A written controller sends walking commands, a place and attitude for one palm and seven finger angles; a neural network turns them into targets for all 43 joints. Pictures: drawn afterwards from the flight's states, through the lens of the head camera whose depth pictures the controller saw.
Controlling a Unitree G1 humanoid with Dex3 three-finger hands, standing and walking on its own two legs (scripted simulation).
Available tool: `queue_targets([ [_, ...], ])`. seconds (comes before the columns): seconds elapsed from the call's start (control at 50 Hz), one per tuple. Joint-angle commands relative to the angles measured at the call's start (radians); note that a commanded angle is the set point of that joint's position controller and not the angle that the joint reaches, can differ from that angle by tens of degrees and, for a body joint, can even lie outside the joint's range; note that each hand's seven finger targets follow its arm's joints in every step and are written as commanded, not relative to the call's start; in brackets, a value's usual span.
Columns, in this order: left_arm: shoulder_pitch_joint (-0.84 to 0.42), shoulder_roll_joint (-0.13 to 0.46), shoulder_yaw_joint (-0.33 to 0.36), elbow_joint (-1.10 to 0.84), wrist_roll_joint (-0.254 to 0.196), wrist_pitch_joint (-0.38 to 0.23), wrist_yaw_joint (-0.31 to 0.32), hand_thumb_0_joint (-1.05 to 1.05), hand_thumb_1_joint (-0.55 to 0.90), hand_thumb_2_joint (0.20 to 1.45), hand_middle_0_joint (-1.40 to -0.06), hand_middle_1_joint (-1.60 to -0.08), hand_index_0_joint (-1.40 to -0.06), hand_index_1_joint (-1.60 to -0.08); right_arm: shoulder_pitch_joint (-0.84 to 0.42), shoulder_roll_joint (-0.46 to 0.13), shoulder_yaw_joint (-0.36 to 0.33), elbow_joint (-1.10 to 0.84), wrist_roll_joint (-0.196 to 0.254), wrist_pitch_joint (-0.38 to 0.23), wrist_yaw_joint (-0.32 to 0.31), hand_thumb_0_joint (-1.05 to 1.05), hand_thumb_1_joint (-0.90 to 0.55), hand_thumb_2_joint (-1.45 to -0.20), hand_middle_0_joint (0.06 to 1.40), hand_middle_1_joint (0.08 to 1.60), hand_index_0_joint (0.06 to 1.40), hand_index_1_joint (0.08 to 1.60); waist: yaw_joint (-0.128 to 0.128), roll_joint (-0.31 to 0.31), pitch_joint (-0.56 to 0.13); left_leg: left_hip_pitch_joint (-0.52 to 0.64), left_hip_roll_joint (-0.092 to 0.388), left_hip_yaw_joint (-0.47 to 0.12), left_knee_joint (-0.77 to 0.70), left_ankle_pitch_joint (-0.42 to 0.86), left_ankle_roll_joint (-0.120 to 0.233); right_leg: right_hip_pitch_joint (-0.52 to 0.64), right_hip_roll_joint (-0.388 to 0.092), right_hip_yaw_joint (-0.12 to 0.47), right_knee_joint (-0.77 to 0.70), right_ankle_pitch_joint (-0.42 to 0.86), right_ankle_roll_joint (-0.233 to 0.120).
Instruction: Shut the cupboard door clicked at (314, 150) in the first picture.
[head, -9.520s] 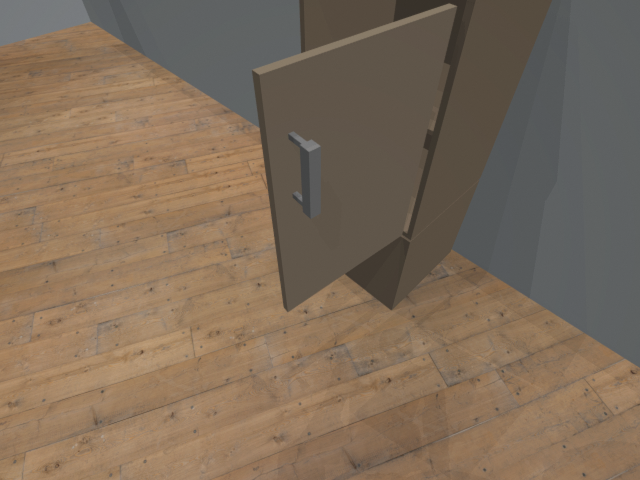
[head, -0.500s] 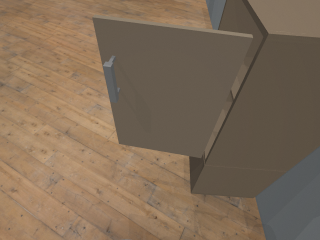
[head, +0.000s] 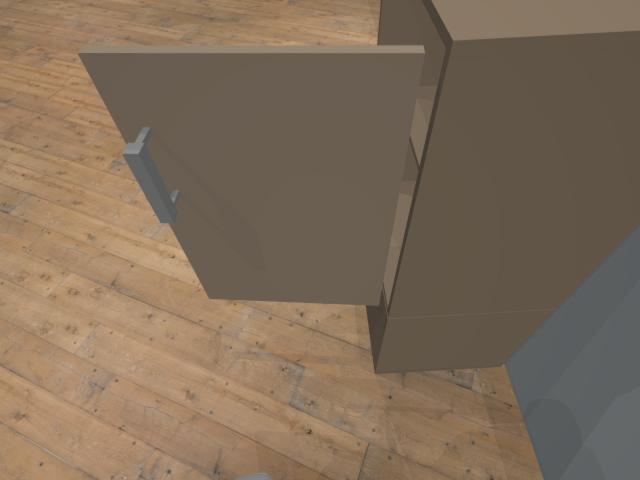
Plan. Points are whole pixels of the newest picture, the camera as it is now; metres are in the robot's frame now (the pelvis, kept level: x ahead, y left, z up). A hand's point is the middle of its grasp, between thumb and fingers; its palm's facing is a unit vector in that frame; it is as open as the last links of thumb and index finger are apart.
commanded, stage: come to a stop and stand still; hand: left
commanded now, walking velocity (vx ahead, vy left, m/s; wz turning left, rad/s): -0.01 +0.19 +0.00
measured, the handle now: (157, 176) +0.50 +0.27 +0.08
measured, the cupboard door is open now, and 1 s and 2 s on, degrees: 84 84 84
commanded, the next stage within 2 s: look again from close up in 0.78 s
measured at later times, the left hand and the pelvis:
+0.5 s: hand out of the picture -0.03 +0.19 -0.17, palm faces +0.10 -0.98 -0.18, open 7.3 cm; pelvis -0.03 +0.01 +0.01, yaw +1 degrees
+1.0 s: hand out of the picture -0.01 +0.21 -0.16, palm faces +0.00 -0.97 -0.22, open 7.3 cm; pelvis -0.02 +0.02 +0.01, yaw +1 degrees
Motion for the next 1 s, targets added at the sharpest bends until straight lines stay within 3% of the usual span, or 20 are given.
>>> queue_targets([
  [0.0, 0.048, 0.153, 0.017, -0.024, 0.006, -0.028, 0.01, 0.0, 0.9, 0.9, -0.2, -0.3, -0.2, -0.3, 0.009, -0.031, -0.006, -0.055, 0.003, 0.008, 0.009, 0.0, -0.9, -0.9, 0.2, 0.3, 0.2, 0.3, 0.021, -0.242, -0.073, -0.044, -0.05, -0.083, 0.254, -0.159, -0.008, 0.075, -0.295, 0.227, -0.214, 0.681, -0.181],
  [0.06, 0.057, 0.157, 0.018, -0.012, 0.0, -0.032, 0.012, 0.0, 0.9, 0.9, -0.2, -0.3, -0.2, -0.3, 0.031, -0.045, -0.006, -0.036, 0.01, 0.007, 0.013, 0.0, -0.9, -0.9, 0.2, 0.3, 0.2, 0.3, 0.03, -0.206, -0.078, -0.063, -0.058, -0.083, 0.242, -0.102, -0.024, 0.161, -0.276, 0.164, -0.187, 0.791, -0.163],
  [0.16, 0.099, 0.172, 0.032, 0.006, 0.004, -0.031, 0.015, 0.0, 0.9, 0.9, -0.2, -0.3, -0.2, -0.3, 0.018, -0.033, -0.002, -0.041, 0.01, -0.003, 0.015, 0.0, -0.9, -0.9, 0.2, 0.3, 0.2, 0.3, 0.061, -0.192, -0.076, -0.014, -0.068, -0.07, 0.057, -0.084, -0.026, 0.197, -0.293, 0.193, -0.187, 0.688, -0.176],
  [0.2, 0.09, 0.177, 0.032, 0.013, 0.003, -0.029, 0.014, 0.0, 0.9, 0.9, -0.2, -0.3, -0.2, -0.3, 0.042, -0.026, 0.002, -0.035, 0.009, -0.008, 0.014, 0.0, -0.9, -0.9, 0.2, 0.3, 0.2, 0.3, 0.048, -0.192, -0.079, 0.05, -0.081, -0.053, -0.063, -0.024, -0.023, 0.176, -0.278, 0.189, -0.171, 0.648, -0.158],
  [0.24, 0.058, 0.163, 0.027, 0.018, -0.006, -0.027, 0.011, 0.0, 0.9, 0.9, -0.2, -0.3, -0.2, -0.3, 0.098, -0.022, 0.006, -0.01, 0.008, -0.018, 0.011, 0.0, -0.9, -0.9, 0.2, 0.3, 0.2, 0.3, 0.016, -0.189, -0.085, 0.203, -0.084, -0.042, -0.235, 0.143, -0.013, 0.08, -0.239, 0.164, -0.153, 0.5, -0.11],
  [0.26, 0.05, 0.139, 0.022, 0.015, -0.01, -0.024, 0.007, 0.0, 0.9, 0.9, -0.2, -0.3, -0.2, -0.3, 0.113, -0.032, 0.005, 0.0, 0.006, -0.025, 0.011, 0.0, -0.9, -0.9, 0.2, 0.3, 0.2, 0.3, 0.014, -0.143, -0.087, 0.275, -0.056, -0.062, -0.278, 0.215, 0.002, 0.018, -0.192, 0.132, -0.126, 0.375, -0.076],
  [0.28, 0.064, 0.103, 0.015, 0.011, -0.014, -0.019, 0.004, 0.0, 0.9, 0.9, -0.2, -0.3, -0.2, -0.3, 0.111, -0.069, 0.001, -0.004, 0.001, -0.033, 0.007, 0.0, -0.9, -0.9, 0.2, 0.3, 0.2, 0.3, 0.019, -0.027, -0.101, 0.306, 0.029, -0.143, -0.28, 0.309, 0.038, -0.031, -0.129, 0.094, -0.095, 0.255, -0.041],
  [0.3, 0.08, 0.072, 0.006, 0.014, -0.015, -0.014, 0.003, 0.0, 0.9, 0.9, -0.2, -0.3, -0.2, -0.3, 0.09, -0.098, 0.001, -0.015, -0.003, -0.036, 0.003, 0.0, -0.9, -0.9, 0.2, 0.3, 0.2, 0.3, 0.035, 0.065, -0.109, 0.248, 0.111, -0.216, -0.29, 0.377, 0.083, 0.005, -0.078, 0.044, -0.091, 0.15, -0.009],
  [0.32, 0.083, 0.062, 0.002, 0.021, -0.01, -0.01, 0.004, 0.0, 0.9, 0.9, -0.2, -0.3, -0.2, -0.3, 0.054, -0.107, 0.004, -0.019, -0.005, -0.031, 0.002, 0.0, -0.9, -0.9, 0.2, 0.3, 0.2, 0.3, 0.045, 0.039, -0.09, 0.166, 0.122, -0.193, -0.308, 0.279, 0.095, 0.067, -0.06, 0.025, -0.119, 0.089, 0.002],
  [0.34, 0.077, 0.061, -0.002, 0.034, -0.005, -0.002, 0.003, 0.0, 0.9, 0.9, -0.2, -0.3, -0.2, -0.3, 0.019, -0.091, 0.009, -0.019, -0.004, -0.03, 0.003, 0.0, -0.9, -0.9, 0.2, 0.3, 0.2, 0.3, 0.049, 0.064, -0.058, 0.124, 0.084, -0.184, -0.339, 0.162, 0.085, 0.08, -0.06, 0.027, -0.138, 0.082, 0.003],
  [0.4, 0.087, 0.066, -0.008, 0.057, -0.004, -0.003, -0.006, 0.0, 0.9, 0.9, -0.2, -0.3, -0.2, -0.3, 0.028, -0.078, 0.017, -0.016, -0.003, -0.03, 0.0, 0.0, -0.9, -0.9, 0.2, 0.3, 0.2, 0.3, 0.04, 0.047, 0.006, 0.082, 0.043, -0.158, -0.375, 0.033, 0.055, 0.081, -0.064, 0.055, -0.179, 0.107, -0.012],
  [0.46, 0.108, 0.063, -0.016, 0.083, -0.004, -0.012, -0.007, 0.0, 0.9, 0.9, -0.2, -0.3, -0.2, -0.3, 0.056, -0.058, 0.021, -0.002, 0.001, -0.036, -0.002, 0.0, -0.9, -0.9, 0.2, 0.3, 0.2, 0.3, 0.033, -0.01, 0.017, 0.126, 0.028, -0.139, -0.37, 0.07, 0.05, 0.065, -0.074, 0.067, -0.22, 0.132, -0.015],
  [0.54, 0.128, 0.055, -0.026, 0.104, -0.006, -0.021, -0.006, 0.0, 0.9, 0.9, -0.2, -0.3, -0.2, -0.3, 0.081, -0.059, 0.027, 0.015, 0.003, -0.044, -0.003, 0.0, -0.9, -0.9, 0.2, 0.3, 0.2, 0.3, 0.023, -0.036, -0.003, 0.174, 0.025, -0.129, -0.368, 0.106, 0.047, 0.053, -0.079, 0.076, -0.236, 0.145, -0.01],
  [0.84, 0.173, 0.027, -0.035, 0.145, -0.011, -0.029, 0.003, 0.0, 0.9, 0.9, -0.2, -0.3, -0.2, -0.3, 0.155, -0.023, 0.042, 0.077, 0.005, -0.062, -0.012, 0.0, -0.9, -0.9, 0.2, 0.3, 0.2, 0.3, 0.026, -0.031, 0.001, 0.196, 0.024, -0.113, -0.368, 0.241, 0.047, 0.093, -0.083, 0.064, -0.229, 0.223, -0.006],
  [0.86, 0.098, 0.253, -0.037, 0.038, -0.004, -0.04, 0.005, 0.0, 0.9, 0.9, -0.2, -0.3, -0.2, -0.3, 0.076, -0.183, 0.02, -0.054, -0.003, -0.068, -0.002, 0.0, -0.9, -0.9, 0.2, 0.3, 0.2, 0.3, -0.014, 0.064, 0.076, 0.159, -0.025, -0.138, -0.407, 0.268, 0.036, 0.022, -0.03, 0.042, -0.127, 0.107, -0.025],
  [0.88, 0.131, 0.165, -0.019, 0.024, 0.001, -0.037, 0.01, 0.0, 0.9, 0.9, -0.2, -0.3, -0.2, -0.3, 0.072, -0.189, -0.007, -0.061, -0.014, -0.096, -0.01, 0.0, -0.9, -0.9, 0.2, 0.3, 0.2, 0.3, 0.015, 0.125, -0.015, 0.128, 0.059, -0.194, -0.339, 0.211, 0.066, 0.037, -0.057, 0.05, -0.077, 0.056, -0.026],
  [0.92, 0.161, 0.116, -0.031, 0.041, 0.001, -0.049, 0.013, 0.0, 0.9, 0.9, -0.2, -0.3, -0.2, -0.3, 0.086, -0.106, 0.002, -0.048, -0.002, -0.097, -0.015, 0.0, -0.9, -0.9, 0.2, 0.3, 0.2, 0.3, 0.017, 0.08, -0.131, 0.167, 0.036, -0.171, -0.285, 0.25, 0.077, 0.087, -0.074, 0.058, -0.109, 0.18, -0.035],
  [0.98, 0.152, 0.118, -0.028, 0.029, -0.001, -0.057, 0.015, 0.0, 0.9, 0.9, -0.2, -0.3, -0.2, -0.3, 0.11, -0.095, 0.005, -0.052, -0.002, -0.09, -0.005, 0.0, -0.9, -0.9, 0.2, 0.3, 0.2, 0.3, 0.009, -0.089, -0.12, 0.155, 0.009, -0.137, -0.216, 0.268, 0.067, 0.082, -0.091, 0.083, -0.121, 0.255, -0.032],
])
